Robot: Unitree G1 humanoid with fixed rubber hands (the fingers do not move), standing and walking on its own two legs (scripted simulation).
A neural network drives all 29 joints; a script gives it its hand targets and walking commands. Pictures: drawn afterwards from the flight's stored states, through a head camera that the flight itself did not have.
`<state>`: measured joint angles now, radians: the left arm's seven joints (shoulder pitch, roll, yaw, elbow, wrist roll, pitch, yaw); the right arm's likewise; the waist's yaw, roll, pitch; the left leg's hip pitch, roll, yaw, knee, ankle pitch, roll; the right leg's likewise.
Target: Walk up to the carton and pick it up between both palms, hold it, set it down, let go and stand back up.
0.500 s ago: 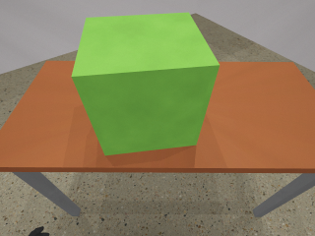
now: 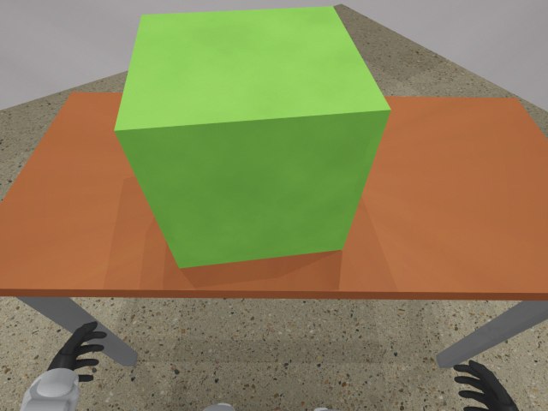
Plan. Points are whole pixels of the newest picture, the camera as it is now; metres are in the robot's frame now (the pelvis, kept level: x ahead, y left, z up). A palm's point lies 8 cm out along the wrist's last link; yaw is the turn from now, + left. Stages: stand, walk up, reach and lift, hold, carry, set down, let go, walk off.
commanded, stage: reach and lift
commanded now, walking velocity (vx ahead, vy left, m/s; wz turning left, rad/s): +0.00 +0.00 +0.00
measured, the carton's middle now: (252, 143) +0.50 +0.07 +0.10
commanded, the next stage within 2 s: none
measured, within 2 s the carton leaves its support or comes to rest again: neither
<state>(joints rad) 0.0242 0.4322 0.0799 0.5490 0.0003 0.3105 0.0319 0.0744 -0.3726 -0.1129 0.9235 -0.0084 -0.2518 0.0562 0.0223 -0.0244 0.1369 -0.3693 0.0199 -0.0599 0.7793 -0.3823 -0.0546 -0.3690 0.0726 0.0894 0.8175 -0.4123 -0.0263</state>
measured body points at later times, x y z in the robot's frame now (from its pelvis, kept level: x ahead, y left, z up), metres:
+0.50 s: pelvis -0.03 +0.02 +0.02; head -0.06 +0.04 +0.47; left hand +0.13 +0.33 -0.03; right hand +0.15 -0.29 -0.01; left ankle +0.02 +0.16 -0.71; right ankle +0.01 -0.10 -0.71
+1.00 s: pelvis -0.05 +0.00 +0.02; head -0.09 +0.01 +0.47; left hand +0.17 +0.29 +0.04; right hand +0.19 -0.26 +0.07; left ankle +0.02 +0.16 -0.70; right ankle +0.01 -0.10 -0.71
